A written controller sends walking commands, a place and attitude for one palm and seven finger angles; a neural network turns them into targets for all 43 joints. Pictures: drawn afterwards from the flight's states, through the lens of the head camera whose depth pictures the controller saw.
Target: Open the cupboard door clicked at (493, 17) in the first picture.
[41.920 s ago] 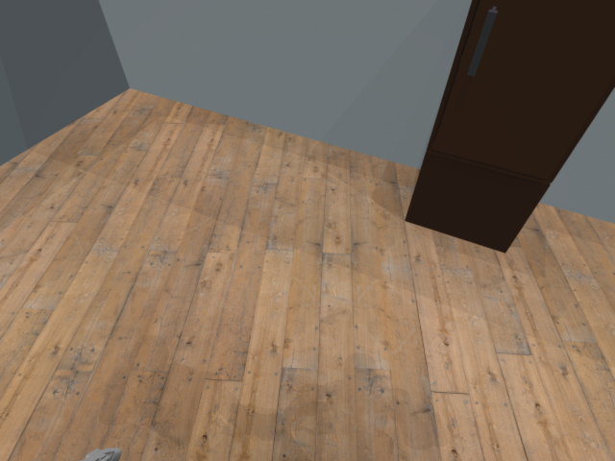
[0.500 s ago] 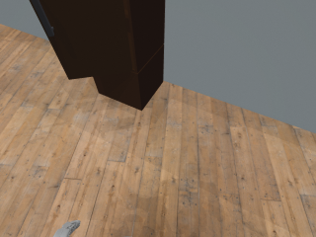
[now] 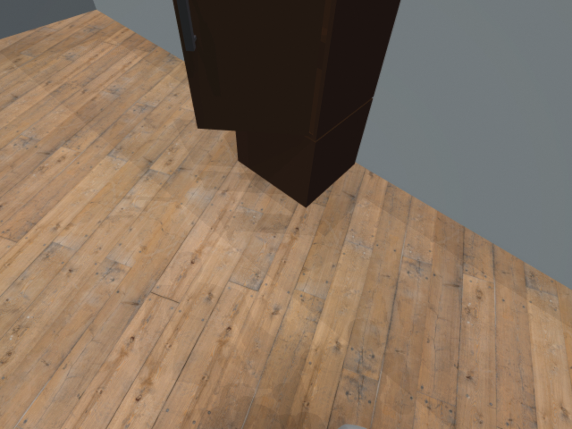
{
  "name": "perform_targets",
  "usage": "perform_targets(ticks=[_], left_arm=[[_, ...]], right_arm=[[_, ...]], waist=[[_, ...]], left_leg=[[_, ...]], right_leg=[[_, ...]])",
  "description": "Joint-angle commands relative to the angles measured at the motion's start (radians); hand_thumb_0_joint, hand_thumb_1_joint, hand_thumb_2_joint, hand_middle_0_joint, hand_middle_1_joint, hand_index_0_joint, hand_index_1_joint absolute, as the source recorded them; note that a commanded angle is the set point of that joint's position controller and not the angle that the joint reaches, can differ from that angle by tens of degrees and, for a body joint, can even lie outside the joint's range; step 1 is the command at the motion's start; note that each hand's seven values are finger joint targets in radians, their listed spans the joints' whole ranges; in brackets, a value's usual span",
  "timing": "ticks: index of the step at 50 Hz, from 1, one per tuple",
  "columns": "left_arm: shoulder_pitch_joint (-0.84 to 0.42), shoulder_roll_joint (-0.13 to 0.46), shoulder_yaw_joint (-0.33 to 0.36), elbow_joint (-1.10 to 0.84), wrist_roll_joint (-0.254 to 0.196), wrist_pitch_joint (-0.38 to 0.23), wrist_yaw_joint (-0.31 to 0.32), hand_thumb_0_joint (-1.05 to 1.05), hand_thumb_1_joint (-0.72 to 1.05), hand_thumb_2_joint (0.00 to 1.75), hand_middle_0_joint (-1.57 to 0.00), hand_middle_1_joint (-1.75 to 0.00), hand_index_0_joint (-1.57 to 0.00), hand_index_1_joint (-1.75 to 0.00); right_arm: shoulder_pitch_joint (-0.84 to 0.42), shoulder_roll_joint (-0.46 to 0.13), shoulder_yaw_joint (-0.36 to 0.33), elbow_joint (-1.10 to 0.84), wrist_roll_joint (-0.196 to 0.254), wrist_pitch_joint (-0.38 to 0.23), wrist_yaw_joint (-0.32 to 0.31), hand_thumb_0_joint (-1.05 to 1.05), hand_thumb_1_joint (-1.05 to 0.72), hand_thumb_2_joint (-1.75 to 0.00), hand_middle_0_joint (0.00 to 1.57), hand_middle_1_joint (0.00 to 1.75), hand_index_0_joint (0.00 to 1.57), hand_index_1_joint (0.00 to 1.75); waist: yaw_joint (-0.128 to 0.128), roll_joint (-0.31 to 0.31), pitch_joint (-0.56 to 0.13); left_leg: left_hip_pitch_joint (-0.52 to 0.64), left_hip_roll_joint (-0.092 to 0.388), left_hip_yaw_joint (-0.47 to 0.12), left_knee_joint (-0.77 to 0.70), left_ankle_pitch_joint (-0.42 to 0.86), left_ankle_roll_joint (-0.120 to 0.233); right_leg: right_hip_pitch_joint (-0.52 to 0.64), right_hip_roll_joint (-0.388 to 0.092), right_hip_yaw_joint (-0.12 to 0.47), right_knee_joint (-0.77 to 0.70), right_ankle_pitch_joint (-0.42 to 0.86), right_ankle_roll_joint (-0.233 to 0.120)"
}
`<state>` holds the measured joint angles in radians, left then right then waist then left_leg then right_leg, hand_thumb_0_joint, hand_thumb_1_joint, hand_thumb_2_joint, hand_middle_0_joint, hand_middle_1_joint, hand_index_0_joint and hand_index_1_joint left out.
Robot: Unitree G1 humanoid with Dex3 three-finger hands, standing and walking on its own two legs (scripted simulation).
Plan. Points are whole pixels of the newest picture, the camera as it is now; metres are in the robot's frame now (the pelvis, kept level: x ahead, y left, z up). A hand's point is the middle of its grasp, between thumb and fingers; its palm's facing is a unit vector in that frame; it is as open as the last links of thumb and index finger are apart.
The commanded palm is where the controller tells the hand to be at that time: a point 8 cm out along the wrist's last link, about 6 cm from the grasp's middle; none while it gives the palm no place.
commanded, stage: take the last steps up to it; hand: left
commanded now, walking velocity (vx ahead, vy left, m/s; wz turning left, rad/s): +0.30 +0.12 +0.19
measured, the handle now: (187, 12) +1.04 +0.36 +0.06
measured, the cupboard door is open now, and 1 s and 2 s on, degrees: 39 39 39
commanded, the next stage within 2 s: come to a stop and stand still in 1.30 s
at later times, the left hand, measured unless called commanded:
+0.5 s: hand out of the picture +0.03 +0.16 -0.16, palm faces +0.23 -0.96 -0.13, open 7.4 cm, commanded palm none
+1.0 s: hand (155, 270) +0.39 +0.29 -0.14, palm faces +0.06 -0.98 -0.21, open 7.4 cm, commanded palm none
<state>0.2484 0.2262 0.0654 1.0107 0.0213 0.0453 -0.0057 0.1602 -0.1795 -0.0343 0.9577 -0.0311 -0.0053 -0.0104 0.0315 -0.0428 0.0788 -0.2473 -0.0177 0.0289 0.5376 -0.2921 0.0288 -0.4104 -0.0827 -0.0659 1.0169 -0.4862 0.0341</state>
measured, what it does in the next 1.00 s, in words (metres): walks ahead: right foot, then left foot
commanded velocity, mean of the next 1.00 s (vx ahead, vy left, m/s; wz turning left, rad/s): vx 0.30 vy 0.07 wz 0.02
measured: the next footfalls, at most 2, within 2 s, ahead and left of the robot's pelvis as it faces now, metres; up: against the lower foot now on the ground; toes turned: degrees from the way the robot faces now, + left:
right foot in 0.18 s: +0.09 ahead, -0.13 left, +0.00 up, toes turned -3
left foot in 0.58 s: +0.25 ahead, +0.19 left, +0.00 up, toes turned +15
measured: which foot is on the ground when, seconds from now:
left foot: down 0.00-0.16, up 0.18-0.56, down 0.58-1.00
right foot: up 0.00-0.16, down 0.18-0.58, up 0.60-1.00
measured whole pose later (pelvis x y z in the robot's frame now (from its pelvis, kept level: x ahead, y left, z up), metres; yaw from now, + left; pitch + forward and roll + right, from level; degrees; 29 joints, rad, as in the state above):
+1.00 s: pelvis +0.27 +0.10 +0.01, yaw +4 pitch +0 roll +2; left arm 0.11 0.18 0.06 0.97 0.03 -0.02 -0.02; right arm 0.37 -0.17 -0.04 1.10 -0.04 -0.05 -0.01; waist -0.03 -0.01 0.03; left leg -0.08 -0.02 0.20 0.37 -0.29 0.04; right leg -0.41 -0.09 -0.09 0.64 -0.24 0.00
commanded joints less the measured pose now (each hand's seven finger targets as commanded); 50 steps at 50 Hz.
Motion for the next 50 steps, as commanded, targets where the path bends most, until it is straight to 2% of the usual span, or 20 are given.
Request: perform_targets(ticks=[1,4,6,7,8,9,10,12,15,19,24,27,28,29,30,33,36,46,48,50], left_arm=[[-0.064,0.036,0.007,-0.105,0.001,-0.049,-0.015,0.00,0.90,0.90,-0.20,-0.30,-0.20,-0.30],[-0.044,0.027,0.003,-0.102,0.003,-0.059,-0.020,0.00,0.90,0.90,-0.20,-0.30,-0.20,-0.30],[0.062,0.031,0.012,-0.064,0.005,-0.066,-0.019,0.00,0.90,0.90,-0.20,-0.30,-0.20,-0.30],[0.141,0.063,0.023,-0.040,0.009,-0.076,-0.014,0.00,0.90,0.90,-0.20,-0.30,-0.20,-0.30],[0.221,0.147,0.041,-0.020,0.020,-0.087,-0.001,0.00,0.90,0.90,-0.20,-0.30,-0.20,-0.30],[0.267,0.208,0.049,-0.019,0.010,-0.081,0.009,0.00,0.90,0.90,-0.20,-0.30,-0.20,-0.30],[0.230,0.188,0.044,-0.029,0.005,-0.089,0.018,0.00,0.90,0.90,-0.20,-0.30,-0.20,-0.30],[0.104,0.100,0.017,-0.044,0.003,-0.103,0.019,0.00,0.90,0.90,-0.20,-0.30,-0.20,-0.30],[0.108,0.062,0.008,-0.027,0.000,-0.126,0.016,0.00,0.90,0.90,-0.20,-0.30,-0.20,-0.30],[0.193,0.070,0.005,0.041,0.002,-0.138,0.015,0.00,0.90,0.90,-0.20,-0.30,-0.20,-0.30],[0.206,0.086,0.008,0.082,0.010,-0.126,0.019,0.00,0.90,0.90,-0.20,-0.30,-0.20,-0.30],[0.166,0.081,0.015,0.080,0.002,-0.109,0.017,0.00,0.90,0.90,-0.20,-0.30,-0.20,-0.30],[0.190,0.033,0.008,0.067,0.000,-0.104,0.012,0.00,0.90,0.90,-0.20,-0.30,-0.20,-0.30],[0.195,-0.021,-0.003,0.035,-0.007,-0.101,0.007,0.00,0.90,0.90,-0.20,-0.30,-0.20,-0.30],[0.118,-0.024,-0.006,-0.009,-0.002,-0.102,0.011,0.00,0.90,0.90,-0.20,-0.30,-0.20,-0.30],[0.038,-0.026,0.001,0.001,0.005,-0.091,0.002,0.00,0.90,0.90,-0.20,-0.30,-0.20,-0.30],[0.084,-0.053,0.000,0.019,0.008,-0.071,-0.006,0.00,0.90,0.90,-0.20,-0.30,-0.20,-0.30],[-0.116,-0.013,-0.001,-0.088,0.008,-0.067,-0.017,0.00,0.90,0.90,-0.20,-0.30,-0.20,-0.30],[-0.125,-0.007,-0.003,-0.092,0.009,-0.072,-0.017,0.00,0.90,0.90,-0.20,-0.30,-0.20,-0.30],[-0.043,0.017,0.005,-0.063,0.009,-0.083,-0.012,0.00,0.90,0.90,-0.20,-0.30,-0.20,-0.30]], right_arm=[[0.102,-0.189,-0.037,-0.019,0.003,-0.022,-0.013,0.00,-0.90,-0.90,0.20,0.30,0.20,0.30],[0.101,-0.188,-0.038,-0.003,0.003,-0.019,-0.007,0.00,-0.90,-0.90,0.20,0.30,0.20,0.30],[0.073,-0.182,-0.041,-0.004,0.009,-0.013,-0.004,0.00,-0.90,-0.90,0.20,0.30,0.20,0.30],[0.061,-0.154,-0.037,-0.009,0.015,-0.014,0.000,0.00,-0.90,-0.90,0.20,0.30,0.20,0.30],[0.060,-0.088,-0.026,-0.032,0.027,-0.019,0.008,0.00,-0.90,-0.90,0.20,0.30,0.20,0.30],[-0.010,-0.112,-0.029,-0.073,0.012,-0.012,0.019,0.00,-0.90,-0.90,0.20,0.30,0.20,0.30],[-0.041,-0.135,-0.040,-0.071,0.004,-0.008,0.022,0.00,-0.90,-0.90,0.20,0.30,0.20,0.30],[-0.009,-0.111,-0.044,-0.035,0.001,0.001,0.034,0.00,-0.90,-0.90,0.20,0.30,0.20,0.30],[0.048,-0.066,-0.037,0.009,0.004,0.007,0.047,0.00,-0.90,-0.90,0.20,0.30,0.20,0.30],[-0.007,-0.030,-0.032,-0.001,0.011,-0.001,0.056,0.00,-0.90,-0.90,0.20,0.30,0.20,0.30],[-0.070,-0.020,-0.021,-0.030,0.014,-0.023,0.061,0.00,-0.90,-0.90,0.20,0.30,0.20,0.30],[0.117,-0.074,-0.032,0.032,0.008,-0.041,0.043,0.00,-0.90,-0.90,0.20,0.30,0.20,0.30],[0.260,-0.165,-0.054,0.068,-0.001,-0.048,0.027,0.00,-0.90,-0.90,0.20,0.30,0.20,0.30],[0.381,-0.268,-0.082,0.090,-0.006,-0.046,0.009,0.00,-0.90,-0.90,0.20,0.30,0.20,0.30],[0.399,-0.281,-0.079,0.093,-0.004,-0.038,-0.001,0.00,-0.90,-0.90,0.20,0.30,0.20,0.30],[0.196,-0.132,-0.041,0.046,0.002,-0.051,-0.010,0.00,-0.90,-0.90,0.20,0.30,0.20,0.30],[0.177,-0.089,-0.031,0.052,0.002,-0.073,-0.015,0.00,-0.90,-0.90,0.20,0.30,0.20,0.30],[0.220,-0.119,-0.031,0.085,-0.004,-0.063,-0.001,0.00,-0.90,-0.90,0.20,0.30,0.20,0.30],[0.239,-0.123,-0.029,0.101,-0.005,-0.059,-0.001,0.00,-0.90,-0.90,0.20,0.30,0.20,0.30],[0.236,-0.103,-0.020,0.113,0.001,-0.057,-0.002,0.00,-0.90,-0.90,0.20,0.30,0.20,0.30]], waist=[[-0.046,0.174,-0.066],[-0.033,0.170,-0.050],[0.018,0.137,-0.052],[0.060,0.034,-0.050],[0.092,-0.235,-0.039],[0.116,-0.269,0.011],[0.087,-0.182,0.063],[0.007,-0.150,0.104],[-0.016,-0.128,0.028],[0.013,-0.075,0.010],[0.025,-0.145,0.015],[-0.072,-0.051,-0.052],[-0.126,0.132,-0.149],[-0.154,0.350,-0.238],[-0.164,0.280,-0.206],[-0.080,0.197,-0.043],[-0.030,0.124,-0.041],[-0.044,0.103,0.007],[-0.043,0.099,-0.003],[-0.003,0.066,-0.025]], left_leg=[[0.087,0.243,-0.258,-0.286,0.058,0.166],[0.034,0.214,-0.246,-0.273,-0.027,0.155],[-0.101,0.167,-0.204,-0.191,-0.150,0.117],[-0.224,0.095,-0.153,-0.053,-0.203,0.073],[-0.435,-0.026,-0.022,0.215,-0.268,0.008],[-0.502,-0.013,-0.029,0.445,-0.326,-0.014],[-0.512,0.045,-0.089,0.575,-0.228,-0.018],[-0.472,0.103,-0.097,0.613,-0.025,-0.037],[-0.384,0.110,-0.024,0.518,0.092,-0.066],[-0.379,0.096,0.043,0.339,0.105,-0.076],[-0.245,0.072,0.079,0.096,0.063,-0.048],[0.112,0.017,0.134,-0.068,0.086,-0.024],[0.332,0.157,-0.026,-0.092,0.043,0.019],[0.464,0.380,-0.368,-0.192,-0.002,0.110],[0.397,0.449,-0.442,-0.267,-0.061,0.173],[0.083,0.383,-0.280,-0.350,-0.124,0.142],[0.027,0.341,-0.144,-0.382,0.025,0.137],[0.083,0.312,-0.062,-0.380,0.045,0.152],[0.107,0.292,-0.038,-0.314,0.118,0.130],[0.061,0.228,0.018,-0.165,0.191,0.076]], right_leg=[[-0.073,-0.009,0.009,-0.085,0.044,-0.008],[0.056,0.032,-0.039,-0.289,0.050,-0.007],[0.278,0.055,-0.063,-0.455,0.150,-0.004],[0.436,0.013,0.002,-0.580,0.130,-0.014],[0.562,-0.234,0.326,-0.753,-0.083,-0.090],[0.472,-0.438,0.595,-0.918,-0.242,-0.189],[0.352,-0.436,0.642,-0.941,-0.326,-0.229],[0.225,-0.338,0.399,-0.927,-0.148,-0.160],[0.261,-0.243,0.129,-0.892,0.199,-0.118],[0.360,-0.243,0.043,-0.855,0.425,-0.126],[0.357,-0.258,0.020,-0.786,0.469,-0.122],[0.216,-0.183,-0.060,-0.568,0.466,-0.083],[0.073,-0.113,-0.111,-0.321,0.317,-0.050],[-0.131,0.016,-0.130,-0.022,-0.099,-0.014],[-0.214,0.017,-0.029,0.167,-0.129,-0.046],[-0.237,-0.072,0.054,0.273,0.103,-0.051],[-0.165,-0.075,0.041,0.136,0.167,-0.036],[-0.037,-0.023,-0.012,-0.331,0.236,-0.034],[0.028,0.006,-0.042,-0.402,0.235,-0.038],[0.210,0.030,-0.057,-0.530,0.293,-0.059]])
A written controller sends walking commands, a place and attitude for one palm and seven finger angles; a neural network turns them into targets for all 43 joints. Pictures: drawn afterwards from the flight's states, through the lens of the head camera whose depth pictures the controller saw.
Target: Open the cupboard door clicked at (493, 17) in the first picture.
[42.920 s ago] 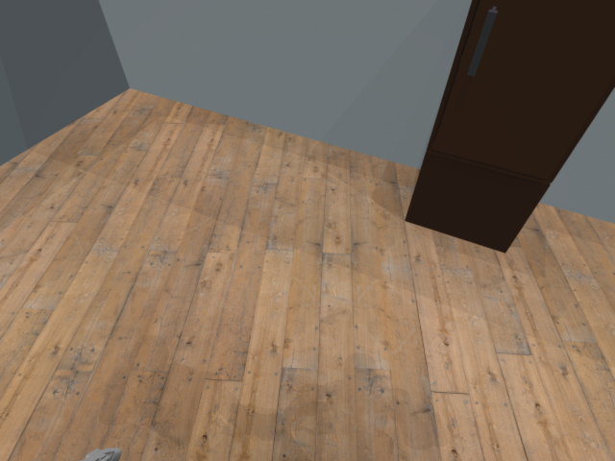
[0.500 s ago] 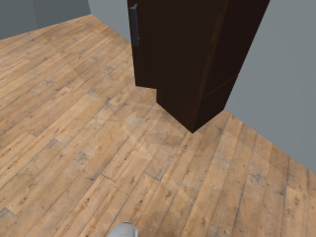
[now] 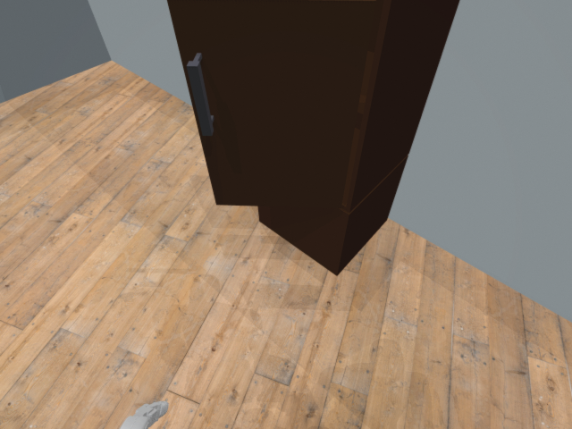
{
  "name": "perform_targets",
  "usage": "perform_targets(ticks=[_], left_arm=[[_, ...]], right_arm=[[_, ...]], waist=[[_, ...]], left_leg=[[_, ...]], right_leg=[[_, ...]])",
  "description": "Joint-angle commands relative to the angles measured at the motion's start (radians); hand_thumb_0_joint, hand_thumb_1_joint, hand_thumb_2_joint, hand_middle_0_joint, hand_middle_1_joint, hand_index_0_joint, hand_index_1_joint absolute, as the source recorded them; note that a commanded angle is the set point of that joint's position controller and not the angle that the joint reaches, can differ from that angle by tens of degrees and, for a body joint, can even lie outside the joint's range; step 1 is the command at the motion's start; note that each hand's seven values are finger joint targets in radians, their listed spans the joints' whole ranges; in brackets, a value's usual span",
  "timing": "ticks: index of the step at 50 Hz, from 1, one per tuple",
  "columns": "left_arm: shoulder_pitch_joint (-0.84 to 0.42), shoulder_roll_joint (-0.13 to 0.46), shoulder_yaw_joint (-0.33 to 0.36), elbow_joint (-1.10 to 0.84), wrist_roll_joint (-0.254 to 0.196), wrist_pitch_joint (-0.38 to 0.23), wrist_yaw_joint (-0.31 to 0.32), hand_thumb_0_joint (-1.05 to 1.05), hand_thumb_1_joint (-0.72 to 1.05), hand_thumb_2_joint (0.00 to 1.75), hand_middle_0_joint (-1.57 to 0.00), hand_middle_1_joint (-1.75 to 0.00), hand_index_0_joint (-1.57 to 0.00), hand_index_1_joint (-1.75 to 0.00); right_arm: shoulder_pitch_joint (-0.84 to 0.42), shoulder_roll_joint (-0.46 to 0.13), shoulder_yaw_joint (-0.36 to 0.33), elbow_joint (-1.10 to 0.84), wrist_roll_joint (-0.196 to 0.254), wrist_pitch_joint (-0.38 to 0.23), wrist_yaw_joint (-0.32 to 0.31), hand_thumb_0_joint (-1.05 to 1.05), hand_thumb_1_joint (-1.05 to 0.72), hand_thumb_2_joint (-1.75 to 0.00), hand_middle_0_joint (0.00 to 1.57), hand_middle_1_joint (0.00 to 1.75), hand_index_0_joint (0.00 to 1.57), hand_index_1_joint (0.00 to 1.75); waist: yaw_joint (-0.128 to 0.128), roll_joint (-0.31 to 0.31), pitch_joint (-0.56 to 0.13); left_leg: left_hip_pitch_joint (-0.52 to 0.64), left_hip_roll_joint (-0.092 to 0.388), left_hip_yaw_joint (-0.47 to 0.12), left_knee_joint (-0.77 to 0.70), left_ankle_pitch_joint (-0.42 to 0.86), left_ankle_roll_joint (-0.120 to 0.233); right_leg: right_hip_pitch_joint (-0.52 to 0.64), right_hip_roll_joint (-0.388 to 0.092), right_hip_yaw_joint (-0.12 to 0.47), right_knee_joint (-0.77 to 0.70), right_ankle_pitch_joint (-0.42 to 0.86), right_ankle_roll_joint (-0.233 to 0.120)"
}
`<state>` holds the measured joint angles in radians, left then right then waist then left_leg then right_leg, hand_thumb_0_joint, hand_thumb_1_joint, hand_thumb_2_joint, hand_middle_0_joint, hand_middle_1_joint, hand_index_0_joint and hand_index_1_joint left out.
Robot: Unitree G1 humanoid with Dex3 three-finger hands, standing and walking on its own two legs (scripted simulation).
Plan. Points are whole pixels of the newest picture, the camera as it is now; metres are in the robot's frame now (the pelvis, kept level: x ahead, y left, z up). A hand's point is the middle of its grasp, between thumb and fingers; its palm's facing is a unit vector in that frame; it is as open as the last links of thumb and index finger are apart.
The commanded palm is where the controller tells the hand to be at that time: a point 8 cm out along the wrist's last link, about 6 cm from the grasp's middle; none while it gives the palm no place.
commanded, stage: take the last steps up to it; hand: left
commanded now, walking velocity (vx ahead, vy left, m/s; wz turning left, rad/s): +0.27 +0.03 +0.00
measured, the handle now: (203, 95) +0.78 +0.21 +0.06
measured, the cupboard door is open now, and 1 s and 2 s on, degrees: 39 39 39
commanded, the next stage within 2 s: come to a stop and stand still in 0.30 s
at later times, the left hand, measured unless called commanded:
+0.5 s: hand out of the picture +0.13 +0.22 -0.19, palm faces +0.07 -0.98 -0.16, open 7.3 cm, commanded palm none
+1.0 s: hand (187, 359) +0.27 +0.19 -0.16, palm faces +0.01 -0.97 -0.24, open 7.4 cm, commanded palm none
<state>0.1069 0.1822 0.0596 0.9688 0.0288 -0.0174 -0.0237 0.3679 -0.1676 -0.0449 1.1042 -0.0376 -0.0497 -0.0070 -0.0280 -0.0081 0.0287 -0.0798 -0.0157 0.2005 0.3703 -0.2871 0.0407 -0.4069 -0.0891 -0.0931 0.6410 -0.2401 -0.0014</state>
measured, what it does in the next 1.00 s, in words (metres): walks ahead: right foot, then left foot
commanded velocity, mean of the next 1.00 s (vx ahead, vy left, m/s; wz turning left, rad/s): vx -0.03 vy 0.00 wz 0.00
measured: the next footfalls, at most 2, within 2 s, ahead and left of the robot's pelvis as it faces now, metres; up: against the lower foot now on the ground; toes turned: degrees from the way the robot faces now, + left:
right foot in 0.04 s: +0.11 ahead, -0.11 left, +0.00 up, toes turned -7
left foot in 0.40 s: +0.26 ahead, +0.14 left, +0.00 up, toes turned +7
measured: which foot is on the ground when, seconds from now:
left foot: down 0.00-0.04, up 0.06-0.38, down 0.40-0.82, up 0.84-1.00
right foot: up 0.00-0.02, down 0.04-0.40, up 0.42-0.80, down 0.82-1.00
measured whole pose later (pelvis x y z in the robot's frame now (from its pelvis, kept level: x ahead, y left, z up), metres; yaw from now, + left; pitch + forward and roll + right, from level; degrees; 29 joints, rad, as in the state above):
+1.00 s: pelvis +0.19 +0.00 +0.00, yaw +0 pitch +0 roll +1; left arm 0.18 0.18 0.03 1.00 0.02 0.00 0.02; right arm 0.19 -0.21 -0.07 1.05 -0.01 0.06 -0.02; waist -0.01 0.01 0.06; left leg -0.34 -0.01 0.03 0.83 -0.49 -0.04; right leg -0.22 -0.03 -0.04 0.50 -0.28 -0.01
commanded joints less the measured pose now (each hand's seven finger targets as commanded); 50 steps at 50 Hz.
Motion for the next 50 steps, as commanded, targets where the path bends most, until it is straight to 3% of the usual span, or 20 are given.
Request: perform_targets(ticks=[1,2,3,5,7,9,14,16,18,20,21,23,27,34,37,39,41,42,45,50], left_arm=[[0.199,0.108,0.023,0.013,0.001,-0.030,0.011,0.00,0.90,0.90,-0.20,-0.30,-0.20,-0.30],[0.331,0.196,0.043,0.052,0.001,-0.038,0.018,0.00,0.90,0.90,-0.20,-0.30,-0.20,-0.30],[0.398,0.236,0.051,0.068,-0.013,-0.040,0.026,0.00,0.90,0.90,-0.20,-0.30,-0.20,-0.30],[0.276,0.164,0.034,0.041,-0.015,-0.037,0.041,0.00,0.90,0.90,-0.20,-0.30,-0.20,-0.30],[0.201,0.106,0.018,0.023,-0.016,-0.046,0.037,0.00,0.90,0.90,-0.20,-0.30,-0.20,-0.30],[0.186,0.090,0.011,0.034,-0.011,-0.057,0.033,0.00,0.90,0.90,-0.20,-0.30,-0.20,-0.30],[0.212,0.122,0.017,0.071,-0.006,-0.060,0.028,0.00,0.90,0.90,-0.20,-0.30,-0.20,-0.30],[0.198,0.132,0.018,0.084,-0.009,-0.051,0.029,0.00,0.90,0.90,-0.20,-0.30,-0.20,-0.30],[0.203,0.114,0.014,0.090,-0.013,-0.038,0.028,0.00,0.90,0.90,-0.20,-0.30,-0.20,-0.30],[0.230,0.036,-0.003,0.056,-0.019,-0.031,0.024,0.00,0.90,0.90,-0.20,-0.30,-0.20,-0.30],[0.197,0.047,-0.012,0.043,-0.012,-0.024,0.034,0.00,0.90,0.90,-0.20,-0.30,-0.20,-0.30],[0.191,0.027,-0.020,0.079,-0.020,-0.008,0.043,0.00,0.90,0.90,-0.20,-0.30,-0.20,-0.30],[0.248,0.047,-0.016,0.104,-0.020,0.044,0.043,0.00,0.90,0.90,-0.20,-0.30,-0.20,-0.30],[0.186,0.061,0.011,0.008,-0.007,0.072,0.042,0.00,0.90,0.90,-0.20,-0.30,-0.20,-0.30],[0.195,0.057,0.012,-0.006,-0.010,0.063,0.043,0.00,0.90,0.90,-0.20,-0.30,-0.20,-0.30],[0.238,0.079,0.013,-0.001,-0.006,0.047,0.046,0.00,0.90,0.90,-0.20,-0.30,-0.20,-0.30],[0.176,0.199,0.020,-0.020,0.003,0.024,0.053,0.00,0.90,0.90,-0.20,-0.30,-0.20,-0.30],[0.168,0.213,0.012,-0.030,-0.001,0.022,0.052,0.00,0.90,0.90,-0.20,-0.30,-0.20,-0.30],[0.104,0.166,0.005,-0.016,-0.006,0.008,0.062,0.00,0.90,0.90,-0.20,-0.30,-0.20,-0.30],[0.129,0.195,0.015,0.010,-0.007,0.007,0.064,0.00,0.90,0.90,-0.20,-0.30,-0.20,-0.30]], right_arm=[[0.022,-0.095,-0.004,-0.039,0.016,-0.017,-0.004,0.00,-0.90,-0.90,0.20,0.30,0.20,0.30],[0.019,-0.067,0.001,-0.064,0.024,-0.022,0.003,0.00,-0.90,-0.90,0.20,0.30,0.20,0.30],[-0.039,-0.089,-0.003,-0.086,0.025,-0.015,0.004,0.00,-0.90,-0.90,0.20,0.30,0.20,0.30],[-0.114,-0.086,-0.013,-0.096,0.023,-0.003,0.002,0.00,-0.90,-0.90,0.20,0.30,0.20,0.30],[-0.082,-0.043,-0.009,-0.073,0.017,0.014,0.010,0.00,-0.90,-0.90,0.20,0.30,0.20,0.30],[-0.053,-0.015,-0.009,-0.057,0.018,0.024,0.017,0.00,-0.90,-0.90,0.20,0.30,0.20,0.30],[-0.115,0.000,-0.006,-0.086,0.018,0.015,0.029,0.00,-0.90,-0.90,0.20,0.30,0.20,0.30],[-0.097,-0.017,-0.007,-0.081,0.016,0.008,0.028,0.00,-0.90,-0.90,0.20,0.30,0.20,0.30],[-0.025,-0.069,-0.013,-0.055,0.013,-0.005,0.021,0.00,-0.90,-0.90,0.20,0.30,0.20,0.30],[0.151,-0.240,-0.046,-0.035,-0.004,-0.007,-0.004,0.00,-0.90,-0.90,0.20,0.30,0.20,0.30],[0.145,-0.226,-0.037,-0.037,-0.003,0.003,-0.016,0.00,-0.90,-0.90,0.20,0.30,0.20,0.30],[-0.022,-0.160,-0.006,-0.079,0.005,0.006,-0.035,0.00,-0.90,-0.90,0.20,0.30,0.20,0.30],[-0.132,-0.170,0.000,-0.087,0.019,0.024,-0.053,0.00,-0.90,-0.90,0.20,0.30,0.20,0.30],[-0.156,-0.202,-0.043,-0.109,0.009,0.057,-0.055,0.00,-0.90,-0.90,0.20,0.30,0.20,0.30],[-0.167,-0.206,-0.051,-0.115,0.011,0.063,-0.046,0.00,-0.90,-0.90,0.20,0.30,0.20,0.30],[-0.168,-0.182,-0.050,-0.122,0.020,0.067,-0.037,0.00,-0.90,-0.90,0.20,0.30,0.20,0.30],[-0.140,-0.079,-0.032,-0.142,0.034,0.077,-0.015,0.00,-0.90,-0.90,0.20,0.30,0.20,0.30],[-0.184,-0.079,-0.030,-0.154,0.031,0.091,-0.009,0.00,-0.90,-0.90,0.20,0.30,0.20,0.30],[-0.173,-0.089,-0.025,-0.126,0.031,0.097,-0.012,0.00,-0.90,-0.90,0.20,0.30,0.20,0.30],[-0.155,-0.077,-0.012,-0.109,0.034,0.082,-0.009,0.00,-0.90,-0.90,0.20,0.30,0.20,0.30]], waist=[[0.099,-0.035,-0.028],[0.137,-0.215,-0.082],[0.166,-0.273,-0.088],[0.115,-0.162,0.019],[0.055,-0.112,0.019],[0.030,-0.143,0.027],[0.045,-0.120,0.014],[0.023,-0.140,0.019],[-0.014,-0.036,-0.002],[-0.072,0.314,-0.098],[-0.073,0.226,-0.098],[-0.005,0.164,-0.044],[0.034,0.131,-0.083],[0.023,0.146,-0.077],[0.034,0.184,-0.103],[0.057,0.110,-0.095],[0.027,-0.239,-0.052],[0.057,-0.161,-0.034],[0.029,-0.189,-0.038],[0.048,-0.134,-0.056]], left_leg=[[-0.234,0.164,-0.099,0.172,0.197,0.026],[-0.471,0.056,-0.008,0.407,0.002,-0.029],[-0.562,0.029,-0.063,0.660,-0.337,-0.044],[-0.617,0.110,-0.194,0.764,-0.213,-0.045],[-0.512,0.131,-0.178,0.680,-0.084,-0.069],[-0.429,0.119,-0.140,0.566,-0.029,-0.082],[-0.343,0.080,-0.093,0.304,0.031,-0.081],[-0.247,0.060,-0.078,0.197,0.093,-0.073],[-0.040,0.052,-0.082,0.091,0.129,-0.061],[0.171,0.384,-0.509,-0.036,0.214,0.110],[0.102,0.436,-0.570,-0.081,0.256,0.155],[-0.090,0.398,-0.447,-0.064,0.526,0.148],[-0.099,0.347,-0.267,-0.021,0.763,0.123],[-0.108,0.367,-0.287,0.008,0.649,0.143],[-0.113,0.334,-0.277,0.034,0.584,0.112],[-0.165,0.260,-0.244,0.117,0.424,0.054],[-0.309,0.038,-0.102,0.326,-0.175,-0.068],[-0.284,0.021,-0.164,0.463,-0.290,-0.066],[-0.351,0.036,-0.214,0.584,-0.233,-0.077],[-0.276,0.020,-0.164,0.284,-0.157,-0.093]], right_leg=[[0.421,-0.026,0.066,-0.187,0.069,-0.061],[0.634,-0.247,0.352,-0.260,0.111,-0.161],[0.624,-0.381,0.531,-0.371,0.143,-0.259],[0.456,-0.340,0.416,-0.406,0.109,-0.242],[0.320,-0.251,0.216,-0.434,0.170,-0.174],[0.251,-0.200,0.122,-0.453,0.203,-0.147],[0.259,-0.194,0.098,-0.410,0.198,-0.144],[0.225,-0.174,0.078,-0.368,0.123,-0.117],[0.122,-0.122,0.048,-0.240,0.053,-0.080],[-0.115,0.062,-0.085,0.207,-0.325,-0.001],[-0.121,0.062,0.015,0.372,-0.398,-0.010],[-0.045,-0.014,0.109,0.395,-0.287,0.003],[0.083,0.008,0.070,0.218,-0.229,0.034],[0.039,0.048,0.066,0.217,-0.231,0.021],[0.133,0.058,0.041,0.039,-0.127,0.014],[0.248,0.051,0.044,-0.184,0.080,0.006],[0.237,-0.255,0.347,-0.341,0.331,-0.129],[0.140,-0.306,0.361,-0.371,0.323,-0.189],[0.250,-0.220,0.275,-0.287,0.593,-0.190],[0.354,-0.198,0.236,-0.236,0.651,-0.171]])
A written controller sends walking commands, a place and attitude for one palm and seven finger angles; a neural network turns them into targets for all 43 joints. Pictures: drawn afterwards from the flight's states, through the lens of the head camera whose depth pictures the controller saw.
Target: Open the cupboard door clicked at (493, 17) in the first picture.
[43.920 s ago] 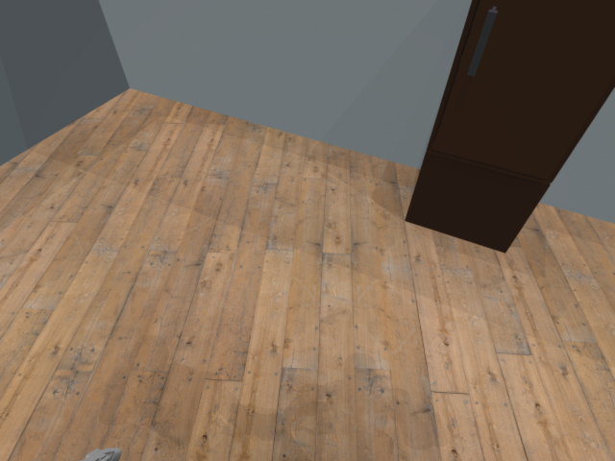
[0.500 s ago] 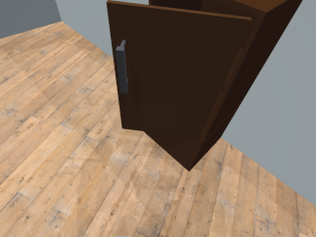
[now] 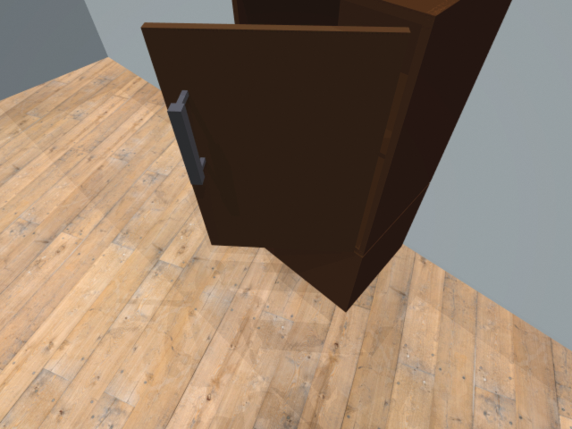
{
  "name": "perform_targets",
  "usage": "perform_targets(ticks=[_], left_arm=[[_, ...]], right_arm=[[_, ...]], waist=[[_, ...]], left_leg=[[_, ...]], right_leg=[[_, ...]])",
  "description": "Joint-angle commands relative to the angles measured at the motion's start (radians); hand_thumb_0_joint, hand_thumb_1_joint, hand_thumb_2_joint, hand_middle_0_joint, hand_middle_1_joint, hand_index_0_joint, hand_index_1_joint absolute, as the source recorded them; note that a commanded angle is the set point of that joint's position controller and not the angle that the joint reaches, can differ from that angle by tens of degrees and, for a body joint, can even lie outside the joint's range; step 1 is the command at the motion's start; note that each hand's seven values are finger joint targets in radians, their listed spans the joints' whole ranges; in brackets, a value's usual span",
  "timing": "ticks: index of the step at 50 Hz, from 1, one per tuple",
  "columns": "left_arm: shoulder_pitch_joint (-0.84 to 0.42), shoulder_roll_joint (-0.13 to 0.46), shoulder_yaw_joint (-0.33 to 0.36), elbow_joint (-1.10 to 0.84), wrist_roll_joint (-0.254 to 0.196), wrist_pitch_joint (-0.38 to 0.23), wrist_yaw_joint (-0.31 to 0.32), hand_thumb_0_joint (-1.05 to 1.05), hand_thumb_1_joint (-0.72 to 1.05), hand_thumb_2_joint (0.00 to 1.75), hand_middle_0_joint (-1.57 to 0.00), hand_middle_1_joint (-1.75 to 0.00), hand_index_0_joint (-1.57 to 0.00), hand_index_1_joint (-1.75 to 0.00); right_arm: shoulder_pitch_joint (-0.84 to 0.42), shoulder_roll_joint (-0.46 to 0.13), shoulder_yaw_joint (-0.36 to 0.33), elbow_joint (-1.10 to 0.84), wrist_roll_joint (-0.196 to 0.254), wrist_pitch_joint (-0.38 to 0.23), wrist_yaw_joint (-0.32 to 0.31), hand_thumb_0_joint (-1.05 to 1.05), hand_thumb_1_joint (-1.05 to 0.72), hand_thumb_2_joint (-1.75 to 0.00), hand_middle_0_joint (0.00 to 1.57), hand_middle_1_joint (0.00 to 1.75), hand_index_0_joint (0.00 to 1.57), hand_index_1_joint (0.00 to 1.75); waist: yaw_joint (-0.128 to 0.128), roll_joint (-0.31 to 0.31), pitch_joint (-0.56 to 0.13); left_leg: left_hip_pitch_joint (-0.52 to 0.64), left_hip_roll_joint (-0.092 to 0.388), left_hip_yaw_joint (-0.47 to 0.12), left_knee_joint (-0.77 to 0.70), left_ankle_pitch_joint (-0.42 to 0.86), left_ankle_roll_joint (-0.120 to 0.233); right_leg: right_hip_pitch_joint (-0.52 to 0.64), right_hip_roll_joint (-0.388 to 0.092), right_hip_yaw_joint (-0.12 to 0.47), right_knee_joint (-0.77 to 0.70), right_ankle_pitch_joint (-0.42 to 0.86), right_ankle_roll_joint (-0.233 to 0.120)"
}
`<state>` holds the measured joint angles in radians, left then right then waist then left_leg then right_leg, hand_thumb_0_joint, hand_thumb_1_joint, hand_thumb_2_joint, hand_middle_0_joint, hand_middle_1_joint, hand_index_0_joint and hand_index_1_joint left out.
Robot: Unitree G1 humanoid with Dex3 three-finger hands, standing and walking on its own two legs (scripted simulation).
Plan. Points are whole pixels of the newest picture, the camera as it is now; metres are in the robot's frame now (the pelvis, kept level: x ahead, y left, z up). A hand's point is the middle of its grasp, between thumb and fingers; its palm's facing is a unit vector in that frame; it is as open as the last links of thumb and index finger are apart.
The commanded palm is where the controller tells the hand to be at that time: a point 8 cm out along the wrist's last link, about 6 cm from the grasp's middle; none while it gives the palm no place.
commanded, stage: come to a stop and stand still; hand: left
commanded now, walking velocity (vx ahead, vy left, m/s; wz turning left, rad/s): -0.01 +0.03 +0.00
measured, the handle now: (191, 140) +0.58 +0.21 +0.06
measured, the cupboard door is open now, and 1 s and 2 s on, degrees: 39 39 39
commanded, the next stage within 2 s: look again from close up in 0.48 s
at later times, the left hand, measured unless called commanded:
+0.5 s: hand out of the picture -0.01 +0.22 -0.17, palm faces -0.02 -0.96 -0.27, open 7.4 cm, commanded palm none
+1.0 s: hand out of the picture +0.05 +0.18 -0.16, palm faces -0.04 -0.97 -0.24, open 7.4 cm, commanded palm none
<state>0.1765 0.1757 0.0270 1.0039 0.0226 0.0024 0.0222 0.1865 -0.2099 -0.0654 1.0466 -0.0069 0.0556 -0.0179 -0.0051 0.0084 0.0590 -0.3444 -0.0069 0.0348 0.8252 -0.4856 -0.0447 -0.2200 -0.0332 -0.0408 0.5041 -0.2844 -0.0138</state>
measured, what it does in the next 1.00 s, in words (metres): steps on the spot: left foot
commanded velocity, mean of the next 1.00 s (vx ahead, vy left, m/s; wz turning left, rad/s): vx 0.00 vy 0.00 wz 0.00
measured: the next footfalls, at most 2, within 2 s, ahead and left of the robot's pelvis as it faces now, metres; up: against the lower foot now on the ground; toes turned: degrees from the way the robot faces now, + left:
left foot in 0.10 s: +0.07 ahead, +0.12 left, +0.00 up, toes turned +7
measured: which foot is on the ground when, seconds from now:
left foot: up 0.00-0.08, down 0.10-1.00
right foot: down 0.00-1.00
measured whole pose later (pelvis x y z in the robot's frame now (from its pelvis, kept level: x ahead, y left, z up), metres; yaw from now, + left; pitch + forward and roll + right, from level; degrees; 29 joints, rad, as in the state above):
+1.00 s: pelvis -0.01 -0.01 +0.00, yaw -1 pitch -1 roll +1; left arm 0.18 0.20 -0.01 1.09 0.01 -0.02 0.01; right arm 0.22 -0.22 0.00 1.11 -0.02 -0.03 -0.02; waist 0.00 0.01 0.04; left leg -0.16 0.01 0.07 0.43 -0.25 -0.01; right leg -0.21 -0.01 -0.03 0.49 -0.27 -0.02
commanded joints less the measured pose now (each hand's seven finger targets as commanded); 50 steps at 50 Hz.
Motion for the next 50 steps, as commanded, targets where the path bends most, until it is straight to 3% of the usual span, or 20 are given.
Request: perform_targets(ticks=[1,2,3,4,5,6,7,8,9,10,12,15,19,22,31,38,44,50], left_arm=[[0.059,0.202,0.046,-0.016,-0.004,-0.012,0.017,0.00,0.90,0.90,-0.20,-0.30,-0.20,-0.30],[0.051,0.194,0.043,-0.009,-0.009,-0.012,0.017,0.00,0.90,0.90,-0.20,-0.30,-0.20,-0.30],[0.043,0.175,0.039,-0.009,-0.016,-0.011,0.014,0.00,0.90,0.90,-0.20,-0.30,-0.20,-0.30],[0.050,0.139,0.033,-0.012,-0.017,-0.007,0.010,0.00,0.90,0.90,-0.20,-0.30,-0.20,-0.30],[0.063,0.112,0.025,-0.015,-0.018,0.001,0.012,0.00,0.90,0.90,-0.20,-0.30,-0.20,-0.30],[0.147,0.100,0.012,0.008,-0.010,-0.031,0.058,0.00,0.90,0.90,-0.20,-0.30,-0.20,-0.30],[0.088,0.170,0.013,-0.042,-0.007,-0.028,0.050,0.00,0.90,0.90,-0.20,-0.30,-0.20,-0.30],[0.066,0.166,0.010,-0.045,-0.006,-0.017,0.041,0.00,0.90,0.90,-0.20,-0.30,-0.20,-0.30],[0.070,0.138,0.001,-0.053,-0.003,-0.014,0.032,0.00,0.90,0.90,-0.20,-0.30,-0.20,-0.30],[0.089,0.132,-0.002,-0.047,-0.003,-0.010,0.028,0.00,0.90,0.90,-0.20,-0.30,-0.20,-0.30],[0.106,0.112,-0.010,-0.031,-0.004,-0.010,0.024,0.00,0.90,0.90,-0.20,-0.30,-0.20,-0.30],[0.096,0.109,-0.014,-0.021,-0.003,-0.010,0.014,0.00,0.90,0.90,-0.20,-0.30,-0.20,-0.30],[0.100,0.124,-0.014,-0.007,-0.001,-0.009,0.008,0.00,0.90,0.90,-0.20,-0.30,-0.20,-0.30],[0.114,0.130,-0.015,0.010,-0.003,-0.013,0.005,0.00,0.90,0.90,-0.20,-0.30,-0.20,-0.30],[0.090,0.164,-0.011,0.035,-0.006,-0.029,0.005,0.00,0.90,0.90,-0.20,-0.30,-0.20,-0.30],[0.068,0.178,-0.010,0.048,-0.008,-0.030,0.003,0.00,0.90,0.90,-0.20,-0.30,-0.20,-0.30],[0.048,0.181,-0.007,0.047,-0.007,-0.031,0.002,0.00,0.90,0.90,-0.20,-0.30,-0.20,-0.30],[0.038,0.187,-0.005,0.050,-0.009,-0.035,0.002,0.00,0.90,0.90,-0.20,-0.30,-0.20,-0.30]], right_arm=[[0.043,-0.031,0.012,-0.042,0.003,-0.027,0.001,0.00,-0.90,-0.90,0.20,0.30,0.20,0.30],[0.077,-0.029,0.015,-0.028,0.002,-0.034,-0.001,0.00,-0.90,-0.90,0.20,0.30,0.20,0.30],[0.103,-0.045,0.015,-0.018,-0.001,-0.043,-0.002,0.00,-0.90,-0.90,0.20,0.30,0.20,0.30],[0.096,-0.078,0.010,-0.019,-0.006,-0.054,-0.004,0.00,-0.90,-0.90,0.20,0.30,0.20,0.30],[0.068,-0.112,0.011,-0.031,-0.010,-0.055,-0.007,0.00,-0.90,-0.90,0.20,0.30,0.20,0.30],[0.013,-0.123,0.009,-0.105,0.002,-0.067,-0.003,0.00,-0.90,-0.90,0.20,0.30,0.20,0.30],[0.057,-0.071,0.021,-0.127,-0.011,-0.063,0.005,0.00,-0.90,-0.90,0.20,0.30,0.20,0.30],[0.087,-0.054,0.030,-0.128,-0.009,-0.066,0.004,0.00,-0.90,-0.90,0.20,0.30,0.20,0.30],[0.093,-0.062,0.034,-0.136,-0.018,-0.074,0.006,0.00,-0.90,-0.90,0.20,0.30,0.20,0.30],[0.092,-0.073,0.034,-0.144,-0.016,-0.078,0.002,0.00,-0.90,-0.90,0.20,0.30,0.20,0.30],[0.093,-0.090,0.033,-0.152,-0.009,-0.081,-0.006,0.00,-0.90,-0.90,0.20,0.30,0.20,0.30],[0.090,-0.088,0.034,-0.148,-0.008,-0.084,-0.007,0.00,-0.90,-0.90,0.20,0.30,0.20,0.30],[0.088,-0.108,0.034,-0.124,-0.011,-0.089,-0.004,0.00,-0.90,-0.90,0.20,0.30,0.20,0.30],[0.079,-0.119,0.036,-0.107,-0.010,-0.093,-0.004,0.00,-0.90,-0.90,0.20,0.30,0.20,0.30],[0.081,-0.123,0.041,-0.042,-0.007,-0.103,-0.007,0.00,-0.90,-0.90,0.20,0.30,0.20,0.30],[0.067,-0.123,0.045,-0.006,-0.008,-0.101,-0.007,0.00,-0.90,-0.90,0.20,0.30,0.20,0.30],[0.067,-0.113,0.048,0.012,-0.009,-0.097,-0.007,0.00,-0.90,-0.90,0.20,0.30,0.20,0.30],[0.063,-0.121,0.049,0.024,-0.009,-0.098,-0.009,0.00,-0.90,-0.90,0.20,0.30,0.20,0.30]], waist=[[0.020,-0.153,-0.093],[0.006,-0.158,-0.108],[-0.001,-0.129,-0.115],[0.015,-0.016,-0.131],[0.034,0.046,-0.109],[0.033,0.062,-0.104],[0.006,0.121,-0.094],[-0.012,0.152,-0.058],[0.007,0.238,-0.030],[0.013,0.229,-0.051],[0.019,0.110,-0.068],[0.012,-0.023,-0.016],[0.011,0.028,0.019],[0.012,0.003,0.001],[0.008,-0.039,-0.045],[0.010,-0.014,-0.032],[0.008,-0.032,-0.027],[0.008,-0.010,-0.051]], left_leg=[[0.033,0.006,0.010,-0.269,0.101,-0.006],[0.114,0.007,0.009,-0.383,0.205,-0.001],[0.189,0.040,-0.018,-0.457,0.344,0.015],[0.234,0.131,-0.110,-0.446,0.522,0.053],[0.170,0.197,-0.157,-0.442,0.565,0.097],[0.156,0.164,-0.022,-0.248,0.611,0.055],[0.093,0.082,-0.047,-0.271,0.382,0.050],[0.085,0.109,-0.089,-0.358,0.335,0.057],[0.054,0.137,-0.123,-0.401,0.395,0.080],[0.070,0.153,-0.145,-0.426,0.453,0.100],[0.100,0.158,-0.143,-0.419,0.481,0.120],[0.075,0.129,-0.120,-0.445,0.332,0.109],[0.055,0.127,-0.131,-0.517,0.189,0.110],[0.078,0.123,-0.124,-0.525,0.164,0.109],[0.159,0.112,-0.075,-0.472,0.353,0.098],[0.162,0.110,-0.067,-0.477,0.342,0.087],[0.162,0.109,-0.058,-0.473,0.335,0.077],[0.180,0.113,-0.054,-0.461,0.391,0.070]], right_leg=[[0.162,-0.239,0.175,-0.079,0.675,-0.143],[0.131,-0.219,0.166,-0.059,0.608,-0.114],[0.085,-0.180,0.138,-0.028,0.508,-0.072],[0.028,-0.115,0.094,-0.004,0.343,-0.025],[0.033,-0.077,0.062,-0.039,0.177,0.003],[0.021,-0.112,0.077,-0.031,0.394,-0.016],[0.006,-0.156,0.160,-0.017,0.290,-0.058],[-0.051,-0.118,0.118,0.011,0.078,-0.062],[-0.054,-0.063,0.069,0.043,-0.001,-0.043],[-0.038,-0.028,0.036,0.063,-0.029,-0.028],[-0.024,-0.019,0.032,0.043,-0.011,-0.017],[-0.038,-0.039,0.068,-0.003,0.024,-0.016],[-0.047,-0.038,0.070,-0.014,0.006,-0.015],[-0.048,-0.047,0.085,-0.035,0.015,-0.017],[-0.015,-0.076,0.110,-0.067,0.141,-0.021],[-0.010,-0.080,0.118,-0.087,0.135,-0.027],[0.000,-0.083,0.118,-0.110,0.130,-0.031],[0.028,-0.087,0.118,-0.106,0.222,-0.036]])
